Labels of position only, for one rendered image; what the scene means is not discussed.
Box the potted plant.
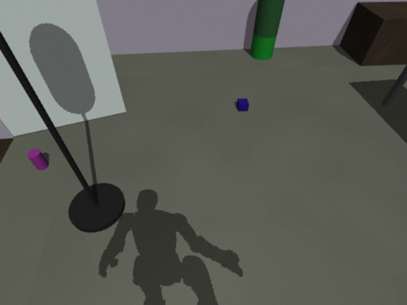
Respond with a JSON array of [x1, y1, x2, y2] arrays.
[[250, 0, 285, 60]]

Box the floor lamp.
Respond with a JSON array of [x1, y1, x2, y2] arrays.
[[0, 31, 125, 233]]

